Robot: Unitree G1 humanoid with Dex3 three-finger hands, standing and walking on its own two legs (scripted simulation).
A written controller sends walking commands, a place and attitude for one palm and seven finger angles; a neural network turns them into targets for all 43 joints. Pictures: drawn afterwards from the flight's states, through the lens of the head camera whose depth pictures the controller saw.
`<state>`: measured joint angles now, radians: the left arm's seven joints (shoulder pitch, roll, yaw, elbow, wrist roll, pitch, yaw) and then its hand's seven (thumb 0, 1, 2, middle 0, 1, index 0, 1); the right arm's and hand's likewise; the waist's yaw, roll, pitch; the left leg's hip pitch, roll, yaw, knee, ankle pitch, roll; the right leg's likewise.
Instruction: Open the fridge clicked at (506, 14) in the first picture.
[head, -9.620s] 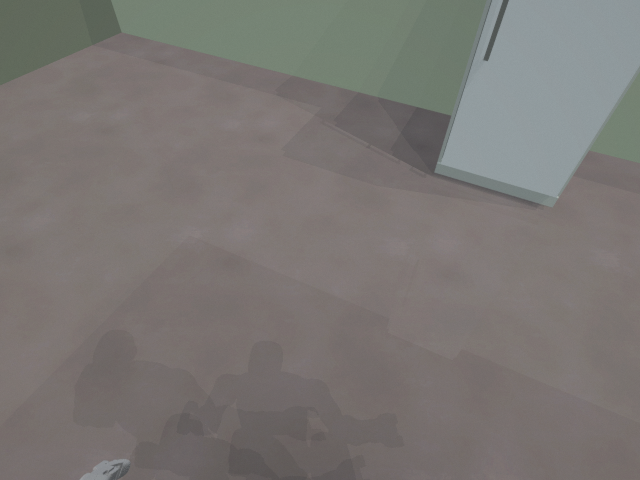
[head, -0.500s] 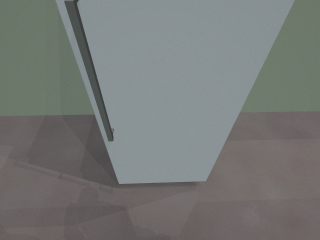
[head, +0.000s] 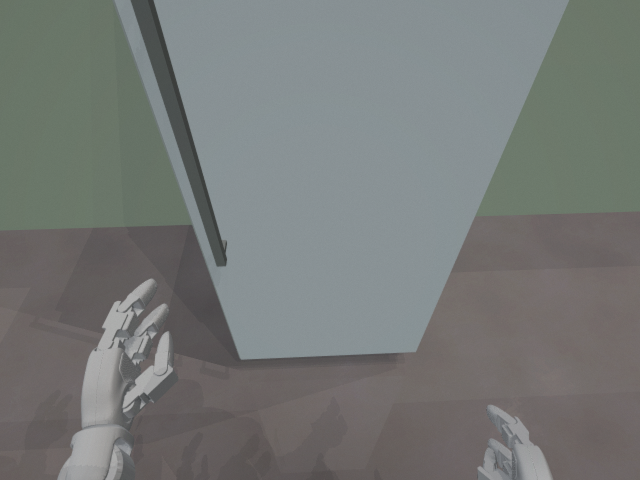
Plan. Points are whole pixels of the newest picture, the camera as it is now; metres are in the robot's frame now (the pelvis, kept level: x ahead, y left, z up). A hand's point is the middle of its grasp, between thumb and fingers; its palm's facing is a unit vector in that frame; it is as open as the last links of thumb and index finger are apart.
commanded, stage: raise the hand to about handle height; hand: left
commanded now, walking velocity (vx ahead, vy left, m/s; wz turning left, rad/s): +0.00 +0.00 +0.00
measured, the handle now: (193, 153) +0.53 +0.21 +0.13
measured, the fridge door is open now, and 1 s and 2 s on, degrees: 0 0 0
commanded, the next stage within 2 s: move the hooked fingers beside the handle in 1.84 s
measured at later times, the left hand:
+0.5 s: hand (159, 410) +0.21 +0.21 -0.02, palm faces -0.01 -1.00 +0.00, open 10.6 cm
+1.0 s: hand (94, 374) +0.23 +0.27 +0.03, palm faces +0.15 -0.99 -0.06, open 13.4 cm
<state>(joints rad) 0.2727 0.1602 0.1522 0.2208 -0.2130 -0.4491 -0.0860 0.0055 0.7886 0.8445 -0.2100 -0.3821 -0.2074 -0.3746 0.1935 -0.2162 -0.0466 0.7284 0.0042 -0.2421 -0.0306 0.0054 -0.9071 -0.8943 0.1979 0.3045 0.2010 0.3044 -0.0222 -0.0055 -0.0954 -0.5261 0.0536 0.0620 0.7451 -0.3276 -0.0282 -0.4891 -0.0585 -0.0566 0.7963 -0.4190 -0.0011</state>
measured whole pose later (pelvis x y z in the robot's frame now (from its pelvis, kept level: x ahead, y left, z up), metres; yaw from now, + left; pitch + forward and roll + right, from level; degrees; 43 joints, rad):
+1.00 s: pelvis -0.01 +0.02 -0.03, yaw +1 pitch +12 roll -2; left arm 0.21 0.31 0.35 0.14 -0.34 -0.34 -0.31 -0.01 -0.36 0.36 -0.30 -1.12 -0.29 -1.11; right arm 0.24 -0.24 0.01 0.56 0.03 -0.24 -0.08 0.01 -0.91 -0.89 0.20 0.30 0.20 0.30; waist 0.01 0.02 -0.12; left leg -0.80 0.07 -0.01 1.03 -0.44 -0.01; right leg -0.69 -0.04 -0.10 0.98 -0.50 0.01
